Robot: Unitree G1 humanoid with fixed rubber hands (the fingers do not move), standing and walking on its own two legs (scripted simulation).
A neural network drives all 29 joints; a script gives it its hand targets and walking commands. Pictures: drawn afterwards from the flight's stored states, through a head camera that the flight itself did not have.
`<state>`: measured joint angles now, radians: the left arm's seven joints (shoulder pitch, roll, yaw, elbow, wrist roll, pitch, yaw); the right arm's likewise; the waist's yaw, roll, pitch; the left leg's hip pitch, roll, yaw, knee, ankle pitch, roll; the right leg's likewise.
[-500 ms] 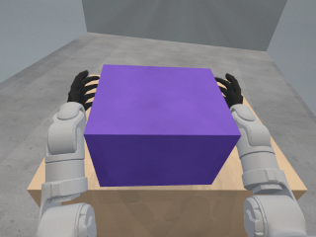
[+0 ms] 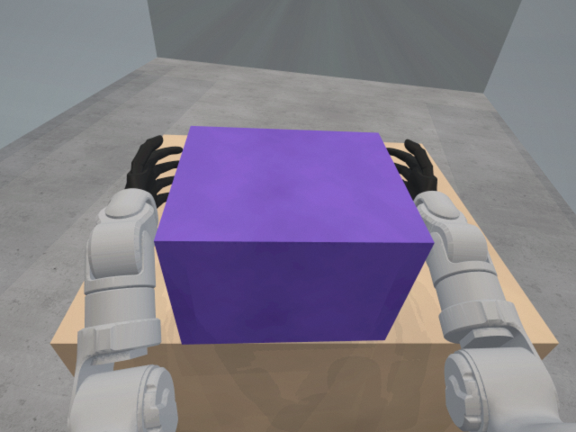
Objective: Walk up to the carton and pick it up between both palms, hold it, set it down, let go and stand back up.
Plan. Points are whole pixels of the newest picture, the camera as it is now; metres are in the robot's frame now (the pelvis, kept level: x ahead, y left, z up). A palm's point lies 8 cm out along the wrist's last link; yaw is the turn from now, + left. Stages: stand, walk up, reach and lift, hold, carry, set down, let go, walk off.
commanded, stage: hold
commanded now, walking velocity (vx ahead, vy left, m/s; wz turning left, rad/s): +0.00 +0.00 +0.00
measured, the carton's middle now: (286, 231) +0.35 +0.01 +0.15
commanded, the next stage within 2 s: set down in 1.68 s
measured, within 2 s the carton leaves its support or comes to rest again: neither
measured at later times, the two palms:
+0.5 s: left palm (149, 179) +0.35 +0.18 +0.23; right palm (433, 186) +0.36 -0.19 +0.22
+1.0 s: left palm (150, 197) +0.35 +0.19 +0.20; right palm (425, 200) +0.36 -0.18 +0.20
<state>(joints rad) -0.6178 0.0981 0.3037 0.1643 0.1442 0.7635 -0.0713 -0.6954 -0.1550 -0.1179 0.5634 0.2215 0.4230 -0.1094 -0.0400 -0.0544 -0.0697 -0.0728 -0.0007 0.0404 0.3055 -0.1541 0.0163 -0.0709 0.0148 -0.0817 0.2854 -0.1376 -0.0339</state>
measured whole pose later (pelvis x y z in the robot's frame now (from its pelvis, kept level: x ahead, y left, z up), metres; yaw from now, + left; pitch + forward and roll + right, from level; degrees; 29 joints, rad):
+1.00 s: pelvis +0.01 +0.00 +0.00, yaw +1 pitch -5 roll +0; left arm -0.56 0.09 0.28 0.09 0.14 0.77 -0.07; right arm -0.63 -0.14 -0.12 0.48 0.23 0.44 -0.12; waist -0.06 -0.05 -0.07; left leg -0.06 0.00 0.02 0.32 -0.17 0.01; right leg -0.05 0.02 -0.10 0.28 -0.15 -0.04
